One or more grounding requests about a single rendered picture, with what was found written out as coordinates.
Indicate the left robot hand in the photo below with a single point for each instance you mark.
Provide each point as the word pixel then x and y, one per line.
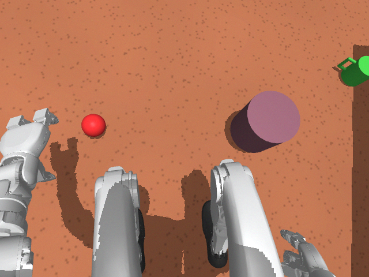
pixel 29 137

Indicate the right robot foot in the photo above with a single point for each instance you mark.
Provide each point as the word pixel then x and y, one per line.
pixel 217 261

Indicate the right robot hand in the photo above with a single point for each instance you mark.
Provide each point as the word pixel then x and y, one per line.
pixel 302 264

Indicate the left robot arm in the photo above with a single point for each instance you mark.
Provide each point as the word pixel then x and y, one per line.
pixel 18 177

